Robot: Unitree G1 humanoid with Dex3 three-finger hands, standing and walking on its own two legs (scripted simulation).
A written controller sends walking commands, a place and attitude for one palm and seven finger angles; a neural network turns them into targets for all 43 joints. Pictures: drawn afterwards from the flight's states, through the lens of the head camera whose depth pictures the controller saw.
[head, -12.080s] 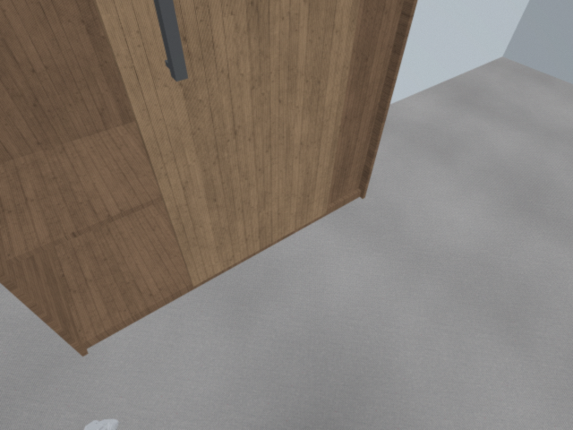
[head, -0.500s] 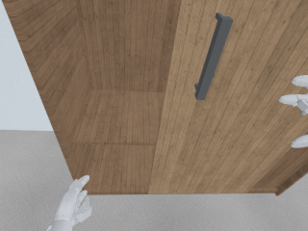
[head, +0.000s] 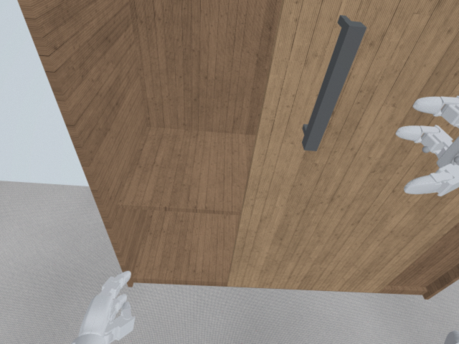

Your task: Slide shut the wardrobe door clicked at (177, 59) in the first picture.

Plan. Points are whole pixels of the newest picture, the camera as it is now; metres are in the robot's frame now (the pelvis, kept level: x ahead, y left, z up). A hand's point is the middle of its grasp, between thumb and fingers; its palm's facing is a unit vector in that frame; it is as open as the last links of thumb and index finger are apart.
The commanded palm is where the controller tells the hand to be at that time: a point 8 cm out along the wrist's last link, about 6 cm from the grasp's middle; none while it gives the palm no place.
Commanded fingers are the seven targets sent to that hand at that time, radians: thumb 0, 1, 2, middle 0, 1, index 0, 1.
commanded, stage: move the hooked fingers beside the handle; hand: right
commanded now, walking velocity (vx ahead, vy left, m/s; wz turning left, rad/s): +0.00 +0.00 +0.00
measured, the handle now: (325, 89) +0.50 -0.15 +0.24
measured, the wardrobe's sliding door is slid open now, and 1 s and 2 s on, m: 0.41 0.41 0.41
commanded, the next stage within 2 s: feel for the door with the fingertips in 1.78 s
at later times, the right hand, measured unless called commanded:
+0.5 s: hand (394, 128) +0.38 -0.23 +0.25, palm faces +0.03 +1.00 -0.05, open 14.0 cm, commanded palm +0.37 -0.28 +0.25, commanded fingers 0.00 0.50 -0.30 0.30 1.20 0.30 1.20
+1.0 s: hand (372, 108) +0.45 -0.22 +0.24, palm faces +0.03 +1.00 -0.03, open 14.0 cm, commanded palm +0.42 -0.27 +0.24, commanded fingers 0.00 0.50 -0.30 0.30 1.20 0.30 1.20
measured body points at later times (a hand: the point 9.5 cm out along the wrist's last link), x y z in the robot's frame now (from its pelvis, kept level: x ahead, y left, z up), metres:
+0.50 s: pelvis +0.00 +0.00 +0.00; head -0.02 +0.02 +0.45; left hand +0.16 +0.24 -0.09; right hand +0.38 -0.28 +0.25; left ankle -0.07 +0.11 -0.74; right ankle +0.04 -0.13 -0.74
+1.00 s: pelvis +0.01 +0.00 +0.00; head +0.01 +0.01 +0.45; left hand +0.09 +0.27 -0.11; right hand +0.44 -0.27 +0.25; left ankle -0.07 +0.11 -0.74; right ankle +0.04 -0.13 -0.74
